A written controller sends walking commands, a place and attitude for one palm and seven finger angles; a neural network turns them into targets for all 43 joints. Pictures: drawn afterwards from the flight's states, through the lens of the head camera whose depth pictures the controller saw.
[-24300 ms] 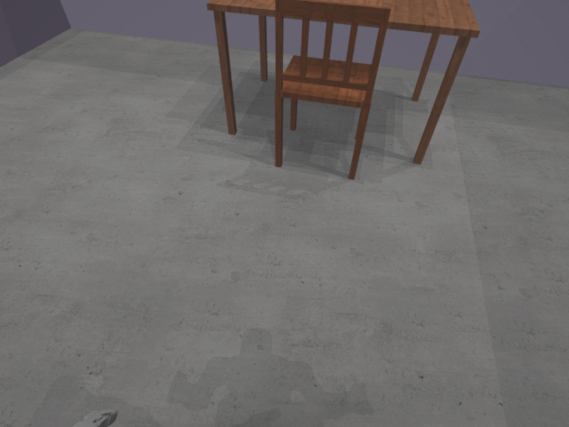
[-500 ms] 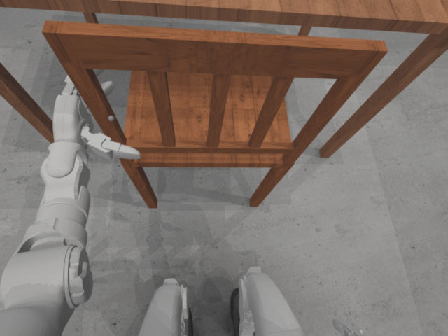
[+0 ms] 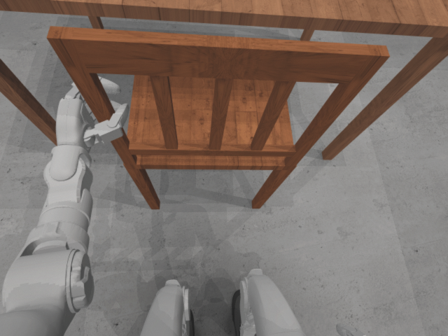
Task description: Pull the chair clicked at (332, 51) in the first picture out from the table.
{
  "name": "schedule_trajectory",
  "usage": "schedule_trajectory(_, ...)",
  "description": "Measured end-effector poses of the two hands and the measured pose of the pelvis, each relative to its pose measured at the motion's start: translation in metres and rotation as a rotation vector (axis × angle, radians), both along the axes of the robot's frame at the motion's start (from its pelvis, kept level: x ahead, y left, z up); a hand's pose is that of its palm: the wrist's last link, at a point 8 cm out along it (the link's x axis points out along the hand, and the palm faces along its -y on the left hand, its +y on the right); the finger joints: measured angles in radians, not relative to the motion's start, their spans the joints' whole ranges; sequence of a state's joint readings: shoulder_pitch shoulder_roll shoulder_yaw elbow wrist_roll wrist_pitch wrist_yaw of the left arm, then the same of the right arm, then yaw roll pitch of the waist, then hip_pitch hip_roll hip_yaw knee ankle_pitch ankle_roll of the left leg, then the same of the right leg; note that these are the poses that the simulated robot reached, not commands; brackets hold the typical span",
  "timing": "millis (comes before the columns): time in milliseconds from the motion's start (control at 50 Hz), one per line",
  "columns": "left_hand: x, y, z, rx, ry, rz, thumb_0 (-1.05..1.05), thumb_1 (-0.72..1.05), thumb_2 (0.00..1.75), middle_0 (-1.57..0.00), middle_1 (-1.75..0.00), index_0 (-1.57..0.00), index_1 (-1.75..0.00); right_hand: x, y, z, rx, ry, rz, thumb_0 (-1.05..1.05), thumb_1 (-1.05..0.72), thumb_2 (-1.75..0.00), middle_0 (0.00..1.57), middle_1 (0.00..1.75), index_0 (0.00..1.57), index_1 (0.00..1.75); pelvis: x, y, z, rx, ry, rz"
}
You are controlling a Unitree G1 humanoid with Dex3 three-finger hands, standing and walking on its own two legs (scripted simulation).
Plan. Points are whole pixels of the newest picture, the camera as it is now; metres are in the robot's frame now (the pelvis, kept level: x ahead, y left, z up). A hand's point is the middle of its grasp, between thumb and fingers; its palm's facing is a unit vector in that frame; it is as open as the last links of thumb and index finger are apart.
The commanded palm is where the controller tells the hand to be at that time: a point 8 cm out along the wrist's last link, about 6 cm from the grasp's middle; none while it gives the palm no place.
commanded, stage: hook a spindle and tug to test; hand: left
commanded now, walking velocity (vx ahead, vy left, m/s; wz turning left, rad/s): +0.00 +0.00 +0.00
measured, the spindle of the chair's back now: (218, 118) +0.50 -0.01 +0.00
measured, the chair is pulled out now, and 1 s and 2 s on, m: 0.00 0.03 0.14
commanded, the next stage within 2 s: step backward, pulling the chair out in 0.66 s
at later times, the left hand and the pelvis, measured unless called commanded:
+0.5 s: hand (116, 130) +0.46 +0.16 +0.01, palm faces -0.01 -1.00 -0.03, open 5.6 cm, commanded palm +0.42 +0.20 +0.02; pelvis +0.02 +0.00 +0.01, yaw -1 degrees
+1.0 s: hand (118, 143) +0.43 +0.15 +0.03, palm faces +0.09 -0.99 -0.13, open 5.8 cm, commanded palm +0.42 +0.20 +0.02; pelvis +0.03 +0.00 +0.08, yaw +1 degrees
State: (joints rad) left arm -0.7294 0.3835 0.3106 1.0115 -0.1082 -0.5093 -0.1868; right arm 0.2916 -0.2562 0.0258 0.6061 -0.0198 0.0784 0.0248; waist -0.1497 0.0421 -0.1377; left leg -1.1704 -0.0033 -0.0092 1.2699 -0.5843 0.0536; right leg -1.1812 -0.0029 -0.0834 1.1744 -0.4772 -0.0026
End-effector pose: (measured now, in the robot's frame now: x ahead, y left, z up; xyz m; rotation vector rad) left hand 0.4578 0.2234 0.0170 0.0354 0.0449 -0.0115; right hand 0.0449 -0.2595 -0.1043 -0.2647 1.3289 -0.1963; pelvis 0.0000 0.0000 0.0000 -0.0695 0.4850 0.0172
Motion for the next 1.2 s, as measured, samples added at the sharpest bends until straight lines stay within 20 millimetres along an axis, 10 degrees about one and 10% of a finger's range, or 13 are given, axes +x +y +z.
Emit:
schedule_trajectory(780,-0.038,-0.008,0.001,-0.008,0.012,-0.004,0.01,0.67,0.72,-0.45,-1.45,-0.46,-1.45,0.063,0.004,0.01,0.033,-0.153,0.033,0.0,-0.9,-0.89,0.2,0.3,0.2,0.29,0.02,-0.001,0.011,0.013,-0.02,-0.006)
schedule_trajectory(1000,-0.054,-0.02,0.028,0.075,0.422,0.132,0.08,0.63,0.72,-0.33,-1.19,-0.48,-1.45,0.061,0.021,0.074,0.02,-0.143,-0.073,0.0,-0.9,-0.89,0.2,0.3,0.2,0.29,0.034,0.002,0.084,0.031,-0.197,0.0)
schedule_trajectory(1200,-0.063,-0.027,0.032,0.099,0.491,0.086,0.1,0.62,0.7,-0.32,-1.19,-0.49,-1.45,0.022,-0.007,0.096,-0.074,-0.082,-0.1,0.0,-0.9,-0.89,0.2,0.3,0.2,0.3,0.023,0.006,0.1,0.028,-0.27,-0.012)
